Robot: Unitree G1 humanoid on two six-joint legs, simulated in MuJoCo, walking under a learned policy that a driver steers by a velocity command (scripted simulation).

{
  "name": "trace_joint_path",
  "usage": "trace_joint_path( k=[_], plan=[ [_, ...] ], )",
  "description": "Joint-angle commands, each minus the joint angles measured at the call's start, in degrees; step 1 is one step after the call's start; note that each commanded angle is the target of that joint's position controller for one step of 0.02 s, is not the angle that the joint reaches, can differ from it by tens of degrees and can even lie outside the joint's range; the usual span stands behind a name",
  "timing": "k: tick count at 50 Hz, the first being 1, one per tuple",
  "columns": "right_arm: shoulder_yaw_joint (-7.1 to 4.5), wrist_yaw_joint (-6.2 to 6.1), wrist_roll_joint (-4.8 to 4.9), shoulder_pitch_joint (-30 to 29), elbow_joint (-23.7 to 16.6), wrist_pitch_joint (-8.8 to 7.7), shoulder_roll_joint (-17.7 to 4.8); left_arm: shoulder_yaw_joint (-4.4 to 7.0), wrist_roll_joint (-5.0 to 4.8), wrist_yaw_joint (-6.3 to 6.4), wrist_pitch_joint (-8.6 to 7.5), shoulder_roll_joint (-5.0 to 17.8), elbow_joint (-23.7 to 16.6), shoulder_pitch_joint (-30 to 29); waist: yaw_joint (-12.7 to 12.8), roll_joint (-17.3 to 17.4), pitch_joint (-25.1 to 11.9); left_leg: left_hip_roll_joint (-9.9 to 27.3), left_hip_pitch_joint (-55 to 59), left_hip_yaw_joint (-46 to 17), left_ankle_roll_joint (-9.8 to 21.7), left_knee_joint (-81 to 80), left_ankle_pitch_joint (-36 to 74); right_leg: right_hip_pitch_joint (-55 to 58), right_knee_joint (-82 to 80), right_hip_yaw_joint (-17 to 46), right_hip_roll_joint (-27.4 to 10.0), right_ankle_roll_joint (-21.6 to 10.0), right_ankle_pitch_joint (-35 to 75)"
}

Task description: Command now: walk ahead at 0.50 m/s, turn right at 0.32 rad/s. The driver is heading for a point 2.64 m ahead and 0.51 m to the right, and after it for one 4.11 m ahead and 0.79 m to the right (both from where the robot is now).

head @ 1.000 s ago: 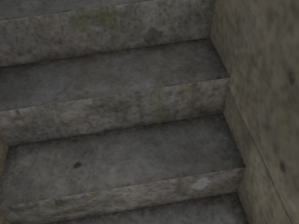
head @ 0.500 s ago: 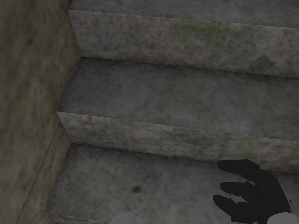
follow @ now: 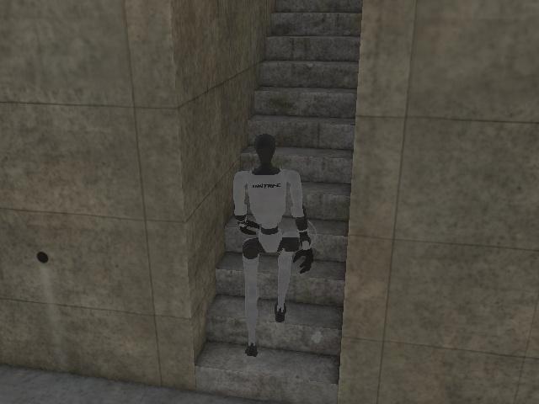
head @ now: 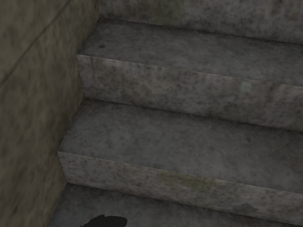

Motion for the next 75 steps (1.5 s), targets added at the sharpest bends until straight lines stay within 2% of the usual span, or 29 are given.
trace_joint_path(
  k=[1,4,8,16,19,21,22,23,26,31,36,39,40,42,43,44,45,46,48,50,54,58,62,65,69,71,72,73,75],
  plan=[
    [-3.41,4.03,-1.83,-14.3,-10.7,-6.01,-9.2,8.07,1.83,3.37,2.52,15.9,7.9,28.7,13.6,-16.8,-12.1,-7.9,-43.9,-14.2,-0.5,79.6,-9.3,48.1,-56.0,77.7,-22.5,-18.6,2.3],
    [1.81,4.02,-2.98,-22.8,-21.0,-5.78,2.8,6.00,0.44,1.40,0.59,5.4,14.4,24.4,3.1,1.5,6.4,-5.1,-60.2,-9.5,0.6,95.0,-7.2,29.3,-49.6,47.6,-14.4,-5.9,10.9],
    [4.95,1.25,-0.42,-18.2,-23.0,-4.40,5.2,5.15,-0.23,-1.72,0.42,3.4,13.8,14.8,-5.3,-0.4,11.3,-0.8,-62.5,-3.3,-1.9,84.5,-5.2,15.4,-49.6,24.6,-7.1,3.9,20.4],
    [8.41,-2.20,-2.05,-53.9,-37.7,-4.55,8.8,8.52,-1.09,3.07,3.39,8.8,18.2,41.5,7.5,-8.9,4.9,-0.7,-53.3,9.9,-10.1,63.9,-21.1,21.0,-66.2,29.7,-10.7,-4.3,40.1],
    [0.55,-3.86,0.41,-26.0,-33.6,-4.15,-5.9,11.14,-1.65,3.30,-0.18,20.1,13.3,29.4,-7.7,-22.2,-17.2,-5.4,-15.6,4.8,-3.0,42.7,-44.5,36.0,-45.9,26.1,-13.0,-5.6,127.2],
    [-5.58,-2.39,0.79,0.3,-26.0,-4.78,-19.8,11.79,-1.83,2.12,-3.89,21.6,7.2,13.0,-19.4,-7.0,-28.7,2.1,10.6,-16.5,3.0,22.6,-42.3,30.1,-19.3,23.9,-12.0,-6.8,125.6],
    [-6.63,-3.19,-0.48,3.0,-22.1,-2.41,-21.9,9.77,-1.47,0.41,-4.85,12.1,3.4,10.4,-15.3,24.5,-28.0,18.0,24.3,-55.6,12.4,-4.4,-31.3,3.6,9.5,20.1,1.1,-1.1,49.9],
    [-5.59,-5.55,-0.91,-0.3,-20.0,-0.86,-15.1,9.97,-0.61,-1.55,-5.45,9.9,3.8,12.2,-12.5,26.0,-23.6,23.7,19.5,-71.5,14.2,-13.3,-37.6,-6.2,40.7,26.4,2.9,0.7,23.5],
    [-2.87,-3.48,-0.04,-8.7,-12.3,0.53,-0.4,6.18,-1.91,-1.46,-1.12,-0.1,-3.5,6.7,-3.7,-1.7,6.2,16.8,-7.0,-33.6,4.1,-4.0,-37.2,-21.8,58.7,16.8,-1.8,-0.4,16.5],
    [-2.80,-1.15,-1.59,-12.2,-8.3,-0.39,-1.7,4.00,-3.86,2.02,2.03,-1.1,-7.2,5.6,3.9,1.5,14.9,10.4,-19.9,-0.1,-1.9,-11.3,-17.3,-22.6,43.2,14.5,-7.1,5.5,26.7],
    [-4.26,-1.21,-0.63,-1.1,-7.1,-0.93,-11.1,2.03,-3.42,2.54,2.19,-1.8,-15.3,-3.8,1.4,3.1,13.9,12.6,-3.3,-0.5,-0.4,-19.0,-16.7,-39.3,48.2,14.2,-9.3,4.9,19.4],
    [-5.47,-2.24,0.99,1.3,-6.3,-0.62,-14.4,-1.24,-3.30,-0.95,0.12,-1.9,-21.8,-19.5,0.0,4.3,9.0,12.1,-16.2,4.8,1.5,-41.0,-15.8,-4.9,10.4,2.0,-15.6,2.0,19.3],
    [-5.09,-1.74,1.01,6.4,-3.9,-0.78,-14.1,-0.18,-4.27,-0.97,0.27,0.0,-20.7,-21.8,-2.4,3.9,6.1,11.4,-16.2,5.0,4.1,-39.3,-1.8,10.0,7.4,-6.4,-11.3,2.0,12.9],
    [-5.42,-0.41,1.20,6.1,-2.5,-2.98,-21.5,4.43,-4.83,0.55,1.14,7.0,-16.6,-1.2,8.7,13.4,-6.8,12.0,2.1,5.8,3.1,-16.1,75.6,25.1,1.3,-3.3,-4.7,-1.9,-1.7],
    [-7.14,-0.21,2.91,5.4,-2.3,-3.68,-26.6,6.34,-3.13,1.25,1.90,11.8,-14.4,7.9,14.2,16.5,-15.1,12.3,10.8,1.9,1.7,-4.7,82.4,31.1,-12.4,4.5,-3.8,-3.0,0.8],
    [-6.72,0.59,2.33,4.6,-5.6,-5.23,-22.4,8.67,-0.86,3.20,3.61,17.6,-10.0,17.4,14.4,2.1,-20.4,8.0,-8.6,-2.9,-1.8,15.5,72.2,47.4,-26.0,35.5,-15.6,-9.1,-0.8],
    [-5.61,2.07,3.27,3.8,-5.4,-6.11,-13.6,10.29,-0.72,4.06,4.62,22.9,-3.1,26.9,12.5,-15.5,-26.3,-4.5,-21.5,-9.3,-5.7,43.2,1.0,55.5,-55.4,70.4,-28.7,-15.8,-13.0],
    [-7.54,2.35,4.52,-2.1,-6.1,-5.44,-11.4,9.24,0.45,3.25,2.85,19.9,-0.6,26.7,11.8,-8.6,-23.7,-7.9,-30.5,-17.2,-8.7,76.8,-7.3,49.3,-59.4,77.6,-33.4,-13.0,-21.1],
    [-3.65,0.72,1.84,-23.4,-18.2,-3.47,2.0,8.32,-1.28,0.89,-0.09,13.1,7.3,20.8,7.3,-4.8,-2.2,-6.1,-52.6,-13.5,-3.6,90.9,-3.1,38.9,-52.8,51.3,-29.9,-3.2,-12.2],
    [-2.11,-0.30,1.36,-16.7,-18.1,-1.09,3.6,5.91,-0.66,-0.76,-1.83,0.8,13.2,14.8,-1.1,-1.8,5.5,-4.9,-53.5,-14.7,0.3,92.1,2.8,28.0,-46.6,29.1,-24.0,1.9,5.7],
    [1.61,-0.88,2.47,-14.8,-20.3,1.87,8.7,5.23,1.34,0.74,-1.22,1.9,15.1,17.0,-3.7,-3.7,9.7,-5.9,-69.4,-14.5,0.3,101.0,0.0,30.5,-50.8,10.3,-23.9,4.8,27.8],
    [3.79,-1.06,1.43,-20.5,-27.6,3.53,5.4,3.87,0.78,2.07,-0.33,7.6,14.1,14.6,-8.4,-7.9,11.2,-3.9,-71.4,-7.3,-4.3,92.9,0.5,19.6,-58.4,-3.2,-18.8,4.5,27.6],
    [5.16,0.84,2.69,-33.7,-32.9,4.48,5.7,5.64,0.08,4.41,0.54,14.5,18.1,29.2,-0.7,-9.0,7.1,2.2,-75.6,2.5,-6.8,89.9,-5.1,39.3,-68.1,-0.3,-22.0,-0.1,26.5],
    [5.80,3.29,3.23,-40.5,-36.1,3.12,4.8,4.59,-2.61,5.25,1.05,13.0,22.2,32.0,-0.5,-7.9,4.7,0.7,-60.8,10.6,-1.0,71.9,-14.3,48.6,-68.1,-9.3,-21.7,0.1,80.7],
    [0.34,3.69,1.16,-24.1,-35.1,3.38,-7.4,8.60,-2.48,6.28,1.82,28.2,17.6,25.4,-11.2,-17.0,-12.3,-11.7,-23.4,12.7,2.0,42.2,-34.0,59.2,-45.4,-4.9,-27.6,-6.7,150.3],
    [-3.84,2.88,-0.91,-8.7,-29.3,5.80,-12.6,11.64,-4.22,5.71,-0.07,30.5,12.4,15.7,-17.3,-14.9,-11.6,-10.1,-2.7,-10.5,4.4,8.9,-36.7,48.0,-19.7,1.3,-26.8,-5.4,108.1],
    [-6.69,0.60,-0.97,-6.2,-26.1,6.39,-22.4,8.81,0.66,3.86,-2.91,15.5,5.0,10.4,-9.5,19.4,-11.3,6.6,13.4,-57.6,16.1,-7.3,-24.7,5.4,16.9,5.3,-5.3,2.5,22.4],
    [-4.19,-1.40,-3.72,-0.2,-23.3,4.07,-15.6,9.02,0.78,1.16,-7.01,10.4,4.8,3.5,-12.1,9.0,-14.6,13.4,13.1,-72.2,14.2,-17.3,-21.3,-4.6,52.7,30.4,0.2,1.7,19.3],
    [-3.56,0.72,-1.12,2.7,-14.5,0.26,-10.1,5.16,-0.39,0.43,-8.62,-1.7,-4.4,-4.0,-4.3,1.9,3.1,9.7,2.4,-49.6,5.5,-12.5,-21.1,-24.4,65.8,22.5,-4.9,-0.5,20.9]
  ],
)
Keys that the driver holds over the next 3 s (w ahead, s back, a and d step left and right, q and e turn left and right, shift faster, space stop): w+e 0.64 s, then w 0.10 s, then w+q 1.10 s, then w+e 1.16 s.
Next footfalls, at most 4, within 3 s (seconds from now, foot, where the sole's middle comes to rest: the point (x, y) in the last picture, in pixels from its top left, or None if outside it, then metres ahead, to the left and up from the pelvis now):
0.40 left None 0.40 0.08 -0.46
0.86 right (264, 157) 0.57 -0.35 -0.27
1.40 left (219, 52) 0.87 -0.21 -0.08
1.84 right None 1.07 -0.35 0.11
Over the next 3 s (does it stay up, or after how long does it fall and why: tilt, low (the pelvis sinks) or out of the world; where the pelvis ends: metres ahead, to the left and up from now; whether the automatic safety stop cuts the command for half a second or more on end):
stays up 1.43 -0.10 1.16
